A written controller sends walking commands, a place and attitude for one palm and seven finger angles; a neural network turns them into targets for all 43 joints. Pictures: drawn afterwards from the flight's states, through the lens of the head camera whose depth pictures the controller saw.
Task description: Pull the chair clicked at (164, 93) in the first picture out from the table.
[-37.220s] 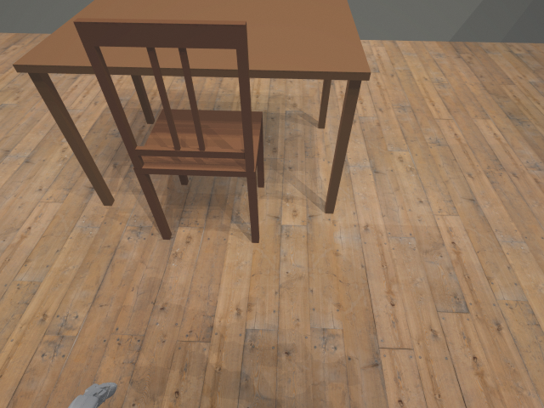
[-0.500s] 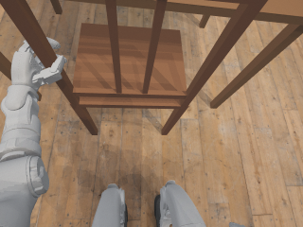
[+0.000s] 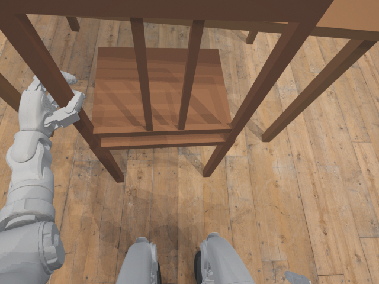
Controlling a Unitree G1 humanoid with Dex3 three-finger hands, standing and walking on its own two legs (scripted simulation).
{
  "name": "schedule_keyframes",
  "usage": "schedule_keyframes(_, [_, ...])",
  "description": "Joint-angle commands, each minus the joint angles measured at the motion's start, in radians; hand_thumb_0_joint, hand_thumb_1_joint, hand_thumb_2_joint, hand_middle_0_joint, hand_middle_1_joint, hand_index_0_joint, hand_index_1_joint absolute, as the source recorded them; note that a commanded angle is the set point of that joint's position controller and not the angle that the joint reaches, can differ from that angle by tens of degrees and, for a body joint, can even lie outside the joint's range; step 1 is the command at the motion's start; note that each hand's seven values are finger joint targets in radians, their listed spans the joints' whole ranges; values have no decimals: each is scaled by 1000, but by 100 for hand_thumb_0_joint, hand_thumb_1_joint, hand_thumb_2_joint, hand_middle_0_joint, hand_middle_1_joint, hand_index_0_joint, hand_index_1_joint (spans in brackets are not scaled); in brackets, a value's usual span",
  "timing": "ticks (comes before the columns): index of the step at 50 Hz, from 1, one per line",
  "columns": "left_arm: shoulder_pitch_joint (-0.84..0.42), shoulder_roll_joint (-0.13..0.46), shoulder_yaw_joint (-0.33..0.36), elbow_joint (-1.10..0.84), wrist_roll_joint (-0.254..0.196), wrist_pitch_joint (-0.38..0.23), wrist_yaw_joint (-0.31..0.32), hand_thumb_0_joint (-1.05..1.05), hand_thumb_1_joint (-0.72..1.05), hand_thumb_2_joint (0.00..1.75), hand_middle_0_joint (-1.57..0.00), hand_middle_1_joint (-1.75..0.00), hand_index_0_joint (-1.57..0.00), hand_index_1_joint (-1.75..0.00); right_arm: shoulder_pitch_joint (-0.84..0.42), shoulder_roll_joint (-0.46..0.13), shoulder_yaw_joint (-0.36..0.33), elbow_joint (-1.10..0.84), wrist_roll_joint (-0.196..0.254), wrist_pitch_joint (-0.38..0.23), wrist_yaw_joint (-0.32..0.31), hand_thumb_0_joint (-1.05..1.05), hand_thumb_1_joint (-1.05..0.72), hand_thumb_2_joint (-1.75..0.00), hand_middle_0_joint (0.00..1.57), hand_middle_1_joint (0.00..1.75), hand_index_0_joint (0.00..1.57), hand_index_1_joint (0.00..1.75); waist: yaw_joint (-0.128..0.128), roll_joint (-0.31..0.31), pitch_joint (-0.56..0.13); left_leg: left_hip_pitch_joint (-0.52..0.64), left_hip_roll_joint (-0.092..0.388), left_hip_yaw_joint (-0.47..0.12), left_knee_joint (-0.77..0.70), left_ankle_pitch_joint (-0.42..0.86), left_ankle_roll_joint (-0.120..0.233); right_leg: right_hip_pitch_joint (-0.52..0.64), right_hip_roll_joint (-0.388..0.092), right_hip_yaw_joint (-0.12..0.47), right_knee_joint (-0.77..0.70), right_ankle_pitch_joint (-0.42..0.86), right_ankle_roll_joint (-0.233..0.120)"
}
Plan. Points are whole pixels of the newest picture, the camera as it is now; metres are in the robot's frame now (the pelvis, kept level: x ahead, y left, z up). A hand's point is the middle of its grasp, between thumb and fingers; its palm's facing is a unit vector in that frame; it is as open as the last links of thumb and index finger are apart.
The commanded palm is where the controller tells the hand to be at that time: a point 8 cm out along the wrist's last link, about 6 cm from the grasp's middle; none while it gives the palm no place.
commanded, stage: hook a spindle and tug to test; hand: left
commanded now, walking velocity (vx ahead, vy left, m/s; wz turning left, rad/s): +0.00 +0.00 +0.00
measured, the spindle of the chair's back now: (145, 89) +0.50 +0.07 +0.04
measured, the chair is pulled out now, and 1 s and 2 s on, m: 0.02 0.09 0.17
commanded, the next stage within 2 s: step backward, pulling the chair out in 0.10 s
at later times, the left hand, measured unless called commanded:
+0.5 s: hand (78, 114) +0.44 +0.20 +0.03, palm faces +0.18 -0.97 -0.14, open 6.2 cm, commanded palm +0.42 +0.24 +0.04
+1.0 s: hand (105, 153) +0.36 +0.14 +0.04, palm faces +0.16 -0.97 -0.20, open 6.0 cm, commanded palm +0.35 +0.19 +0.04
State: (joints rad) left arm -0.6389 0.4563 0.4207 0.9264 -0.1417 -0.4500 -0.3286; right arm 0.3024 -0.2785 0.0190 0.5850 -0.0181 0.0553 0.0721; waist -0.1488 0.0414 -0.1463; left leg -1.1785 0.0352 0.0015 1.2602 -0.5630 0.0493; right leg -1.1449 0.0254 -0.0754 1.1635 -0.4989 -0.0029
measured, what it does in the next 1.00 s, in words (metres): rises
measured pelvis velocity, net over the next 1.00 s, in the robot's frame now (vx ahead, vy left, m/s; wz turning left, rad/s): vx -0.04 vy -0.03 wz -0.01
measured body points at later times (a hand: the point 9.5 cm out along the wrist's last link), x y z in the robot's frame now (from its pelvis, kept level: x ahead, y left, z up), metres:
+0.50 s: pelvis +0.01 +0.01 +0.08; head +0.13 +0.02 +0.51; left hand +0.42 +0.25 +0.05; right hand +0.05 -0.26 -0.04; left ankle +0.00 +0.08 -0.63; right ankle +0.02 -0.13 -0.63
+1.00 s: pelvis -0.04 -0.03 +0.09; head +0.08 -0.05 +0.53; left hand +0.35 +0.19 +0.05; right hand -0.01 -0.30 -0.05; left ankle +0.00 +0.08 -0.63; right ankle +0.02 -0.13 -0.63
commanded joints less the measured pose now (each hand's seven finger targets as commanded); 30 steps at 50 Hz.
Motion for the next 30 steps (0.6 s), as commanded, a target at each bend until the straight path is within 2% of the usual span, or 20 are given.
schedule_keyframes(1, [-170, 222, 8, -207, 3, -72, -31, 0, 90, 90, -50, -145, -50, -145, 144, -185, -73, -60, -2, -30, -7, 0, -90, -90, 20, 30, 20, 30, 36, 123, -509, 482, -11, -94, -125, 645, -36, 200, 23, 23, -96, 357, -31])
schedule_keyframes(2, [-179, 209, -6, -203, 1, -71, -33, 0, 90, 90, -50, -145, -50, -145, 139, -184, -71, -60, 1, -32, -7, 0, -90, -90, 20, 30, 20, 30, 28, 115, -490, 458, -13, -89, -125, 621, -32, 204, 23, 26, -98, 358, -30])
schedule_keyframes(3, [-197, 234, 15, -206, 2, -74, -31, 0, 90, 90, -50, -145, -50, -145, 142, -187, -73, -55, -1, -34, -10, 0, -90, -90, 20, 30, 20, 30, 27, 103, -494, 445, -13, -86, -120, 606, -29, 212, 22, 29, -93, 363, -29])
schedule_keyframes(4, [-225, 225, 1, -217, 3, -80, -31, 0, 90, 90, -50, -145, -50, -145, 140, -184, -70, -56, -2, -38, -11, 0, -90, -90, 20, 30, 20, 30, 23, 124, -492, 446, -16, -86, -117, 606, -28, 201, 22, 30, -89, 360, -30])
schedule_keyframes(5, [-222, 249, 25, -226, 3, -83, -29, 0, 90, 90, -50, -145, -50, -145, 143, -188, -72, -54, -3, -40, -11, 0, -90, -90, 20, 30, 20, 30, 31, 122, -512, 455, -16, -91, -118, 609, -30, 213, 21, 29, -88, 362, -31])
schedule_keyframes(9, [-232, 231, 11, -202, 5, -87, -34, 0, 90, 90, -50, -145, -50, -145, 138, -186, -72, -49, -2, -50, -15, 0, -90, -90, 20, 30, 20, 30, 23, 117, -499, 444, -17, -88, -110, 594, -28, 195, 20, 31, -83, 352, -31])
schedule_keyframes(10, [-296, 280, 33, -236, 6, -90, -32, 0, 90, 90, -50, -145, -50, -145, 137, -192, -69, -48, 0, -51, -19, 0, -90, -90, 20, 30, 20, 30, 24, 140, -513, 455, -17, -89, -118, 575, -31, 202, 19, 34, -90, 339, -31])
schedule_keyframes(11, [-471, 481, 14, -348, 126, 4, 146, 0, 90, 90, -50, -145, -50, -145, 161, -154, -72, -96, 58, 11, -56, 0, -90, -90, 20, 30, 20, 30, 87, 306, -738, 799, 1, -54, -307, 511, -48, 562, -73, 128, -269, 380, -58])
schedule_keyframes(12, [-452, 388, -46, -363, 132, 51, 228, 0, 90, 90, -50, -145, -50, -145, 173, -132, -81, -108, 64, 14, -81, 0, -90, -90, 20, 30, 20, 30, 64, 328, -667, 851, -5, -50, -346, 519, -46, 567, -61, 107, -321, 472, -53])
schedule_keyframes(14, [-340, 320, -73, -275, 138, 126, 302, 0, 90, 90, -50, -145, -50, -145, 161, -143, -78, -103, 67, 22, -105, 0, -90, -90, 20, 30, 20, 30, 49, 235, -572, 808, 14, -82, -371, 585, -45, 521, -52, 92, -337, 521, -39])
schedule_keyframes(15, [-294, 265, -104, -184, 144, 162, 334, 0, 90, 90, -50, -145, -50, -145, 153, -144, -76, -84, 69, 37, -114, 0, -90, -90, 20, 30, 20, 30, 44, 201, -491, 783, 34, -117, -411, 573, -44, 502, -45, 80, -350, 478, -30])
schedule_keyframes(16, [-273, 215, -134, -109, 147, 195, 359, 0, 90, 90, -50, -145, -50, -145, 147, -139, -76, -72, 69, 48, -120, 0, -90, -90, 20, 30, 20, 30, 41, 119, -416, 714, 42, -121, -433, 566, -23, 541, -39, 84, -371, 492, -17])
schedule_keyframes(18, [-319, 202, -148, -30, 150, 224, 397, 0, 90, 90, -50, -145, -50, -145, 160, -149, -79, -40, 70, 60, -129, 0, -90, -90, 20, 30, 20, 30, 27, 32, -338, 684, 50, -104, -459, 552, -14, 618, -59, 99, -428, 568, 1])
schedule_keyframes(19, [-378, 214, -147, -25, 152, 214, 412, 0, 90, 90, -50, -145, -50, -145, 163, -155, -83, -25, 69, 56, -134, 0, -90, -90, 20, 30, 20, 30, 24, 40, -343, 711, 49, -102, -483, 590, -20, 641, -74, 105, -448, 619, 3])
schedule_keyframes(22, [-382, 181, -170, 43, 155, 206, 431, 0, 90, 90, -50, -145, -50, -145, 174, -156, -88, 24, 67, 41, -139, 0, -90, -90, 20, 30, 20, 30, 32, 158, -341, 833, 78, -105, -519, 780, -27, 660, -87, 116, -476, 712, 15])
schedule_keyframes(23, [-380, 168, -178, 52, 154, 205, 431, 0, 90, 90, -50, -145, -50, -145, 180, -154, -89, 36, 65, 36, -139, 0, -90, -90, 20, 30, 20, 30, 35, 173, -344, 873, 89, -110, -527, 847, -28, 660, -83, 115, -487, 722, 18])
schedule_keyframes(24, [-384, 183, -169, 44, 155, 200, 433, 0, 90, 90, -50, -145, -50, -145, 182, -160, -96, 44, 64, 32, -142, 0, -90, -90, 20, 30, 20, 30, 41, 196, -352, 915, 96, -120, -536, 922, -33, 658, -78, 113, -498, 716, 17])
schedule_keyframes(27, [-351, 120, -210, 55, 149, 195, 421, 0, 90, 90, -50, -145, -50, -145, 177, -152, -101, 68, 59, 18, -139, 0, -90, -90, 20, 30, 20, 30, 46, 241, -336, 999, 127, -143, -572, 1015, -45, 636, -60, 107, -528, 598, 13])
schedule_keyframes(29, [-319, 129, -197, 58, 147, 192, 418, 0, 90, 90, -50, -145, -50, -145, 174, -159, -111, 76, 60, 13, -141, 0, -90, -90, 20, 30, 20, 30, 53, 216, -330, 1027, 141, -161, -601, 1029, -44, 633, -41, 106, -537, 516, 13])
schedule_keyframes(30, [-312, 109, -211, 54, 146, 189, 415, 0, 90, 90, -50, -145, -50, -145, 168, -156, -111, 79, 58, 10, -140, 0, -90, -90, 20, 30, 20, 30, 54, 215, -324, 1039, 149, -161, -615, 1036, -46, 636, -38, 105, -540, 500, 12])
